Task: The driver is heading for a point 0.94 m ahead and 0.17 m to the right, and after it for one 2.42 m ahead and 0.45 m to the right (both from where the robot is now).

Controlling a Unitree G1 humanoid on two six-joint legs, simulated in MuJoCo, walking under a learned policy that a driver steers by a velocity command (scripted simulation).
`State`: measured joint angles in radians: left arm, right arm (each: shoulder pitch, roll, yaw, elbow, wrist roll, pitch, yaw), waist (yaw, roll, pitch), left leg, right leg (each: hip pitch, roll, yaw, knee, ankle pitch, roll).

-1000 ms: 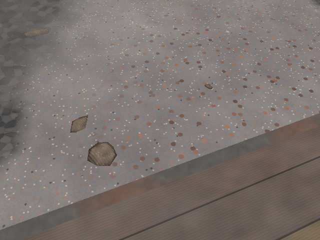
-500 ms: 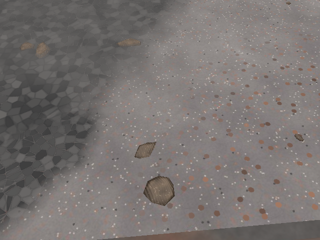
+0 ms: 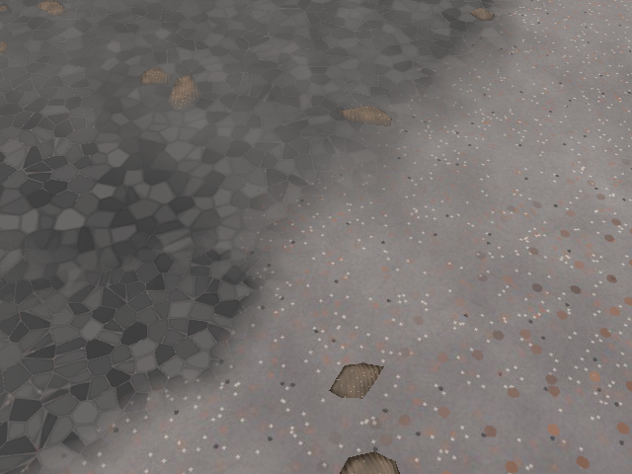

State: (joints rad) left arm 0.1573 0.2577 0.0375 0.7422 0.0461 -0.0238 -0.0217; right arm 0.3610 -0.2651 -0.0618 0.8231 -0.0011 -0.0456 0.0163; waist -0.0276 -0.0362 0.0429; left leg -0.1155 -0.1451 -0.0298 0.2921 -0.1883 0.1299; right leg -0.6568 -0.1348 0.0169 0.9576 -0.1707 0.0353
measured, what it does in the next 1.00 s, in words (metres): walks ahead: right foot, then left foot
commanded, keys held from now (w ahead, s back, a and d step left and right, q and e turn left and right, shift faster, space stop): w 0.72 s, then w+e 0.28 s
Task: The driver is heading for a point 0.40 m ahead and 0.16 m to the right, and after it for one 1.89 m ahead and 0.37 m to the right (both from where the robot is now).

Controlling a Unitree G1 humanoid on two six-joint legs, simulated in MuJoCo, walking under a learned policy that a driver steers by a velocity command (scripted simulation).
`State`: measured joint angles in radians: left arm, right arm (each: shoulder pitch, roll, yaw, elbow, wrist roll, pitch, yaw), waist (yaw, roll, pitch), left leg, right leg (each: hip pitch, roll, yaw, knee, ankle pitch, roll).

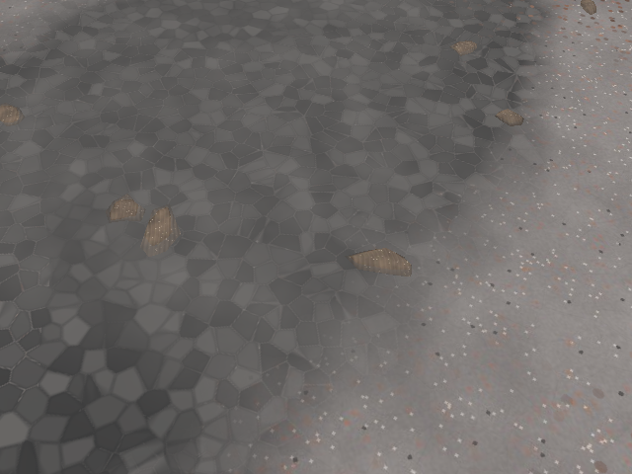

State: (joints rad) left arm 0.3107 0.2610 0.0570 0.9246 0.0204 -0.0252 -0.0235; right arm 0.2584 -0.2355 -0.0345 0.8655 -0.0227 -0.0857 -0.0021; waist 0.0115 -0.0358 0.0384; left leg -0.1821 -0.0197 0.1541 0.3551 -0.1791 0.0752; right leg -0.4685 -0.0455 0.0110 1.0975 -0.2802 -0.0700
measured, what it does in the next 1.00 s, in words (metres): walks ahead, turning right: right foot, then left foot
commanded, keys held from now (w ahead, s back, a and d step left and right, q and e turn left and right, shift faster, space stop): w+e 0.36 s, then e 0.18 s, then no key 0.46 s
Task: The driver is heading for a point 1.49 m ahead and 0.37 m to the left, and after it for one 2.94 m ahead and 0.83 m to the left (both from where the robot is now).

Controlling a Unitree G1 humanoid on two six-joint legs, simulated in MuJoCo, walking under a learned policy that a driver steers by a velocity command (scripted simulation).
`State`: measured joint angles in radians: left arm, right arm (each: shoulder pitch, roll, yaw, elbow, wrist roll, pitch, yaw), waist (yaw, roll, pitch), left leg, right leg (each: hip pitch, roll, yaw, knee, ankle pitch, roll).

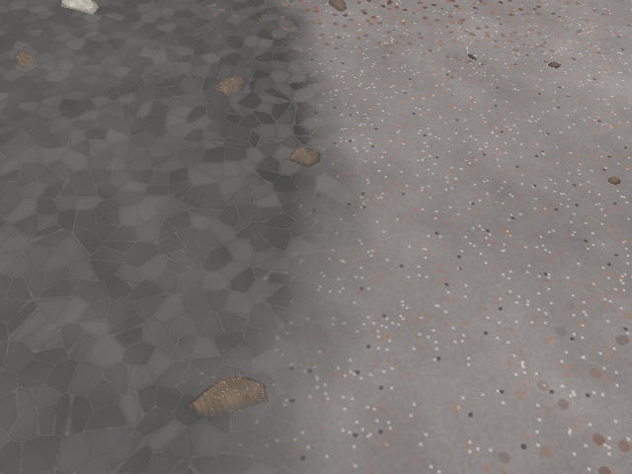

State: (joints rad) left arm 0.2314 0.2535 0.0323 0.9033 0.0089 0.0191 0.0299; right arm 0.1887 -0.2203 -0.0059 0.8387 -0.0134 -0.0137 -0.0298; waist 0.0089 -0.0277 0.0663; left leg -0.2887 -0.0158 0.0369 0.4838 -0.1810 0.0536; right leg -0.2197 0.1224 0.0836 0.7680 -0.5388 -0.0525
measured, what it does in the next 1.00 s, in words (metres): steps on the spot: right foot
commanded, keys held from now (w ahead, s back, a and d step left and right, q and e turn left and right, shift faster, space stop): no key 1.00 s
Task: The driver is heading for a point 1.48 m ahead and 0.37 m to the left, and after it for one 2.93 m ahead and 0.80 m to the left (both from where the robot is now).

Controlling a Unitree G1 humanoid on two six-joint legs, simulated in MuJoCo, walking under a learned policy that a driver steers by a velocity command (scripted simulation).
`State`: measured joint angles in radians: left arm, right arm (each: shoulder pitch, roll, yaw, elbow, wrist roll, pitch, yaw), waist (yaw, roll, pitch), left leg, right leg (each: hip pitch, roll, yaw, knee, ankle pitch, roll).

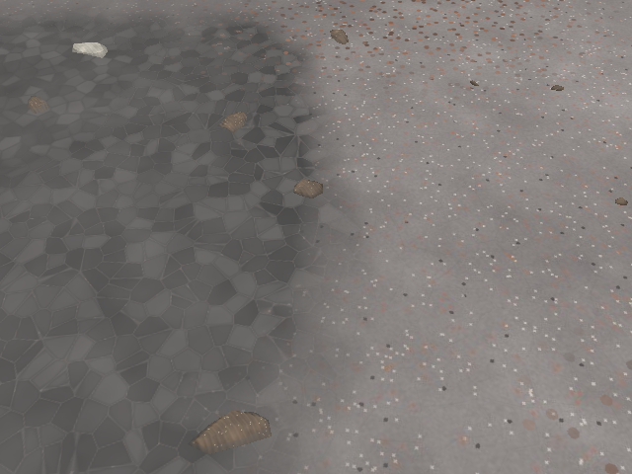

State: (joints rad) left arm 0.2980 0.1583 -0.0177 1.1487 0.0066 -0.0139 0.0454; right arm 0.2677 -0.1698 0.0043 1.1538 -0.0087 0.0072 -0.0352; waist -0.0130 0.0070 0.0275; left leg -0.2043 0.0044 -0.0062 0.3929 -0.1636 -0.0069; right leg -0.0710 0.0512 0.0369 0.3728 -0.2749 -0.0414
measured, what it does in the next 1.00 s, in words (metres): stands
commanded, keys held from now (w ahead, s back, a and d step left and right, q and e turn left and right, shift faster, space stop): no key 0.16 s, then w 0.10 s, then no key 0.74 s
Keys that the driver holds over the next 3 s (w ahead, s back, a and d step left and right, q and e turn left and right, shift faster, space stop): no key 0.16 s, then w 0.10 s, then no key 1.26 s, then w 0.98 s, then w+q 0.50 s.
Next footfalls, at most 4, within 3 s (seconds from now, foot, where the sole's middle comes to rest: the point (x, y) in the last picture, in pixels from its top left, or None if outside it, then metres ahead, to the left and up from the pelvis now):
2.30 right None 0.48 -0.01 -0.78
2.88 left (266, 373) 0.76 0.15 -0.78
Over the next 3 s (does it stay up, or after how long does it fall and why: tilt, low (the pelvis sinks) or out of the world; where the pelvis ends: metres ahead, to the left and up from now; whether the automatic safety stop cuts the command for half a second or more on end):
stays up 0.69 0.10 -0.01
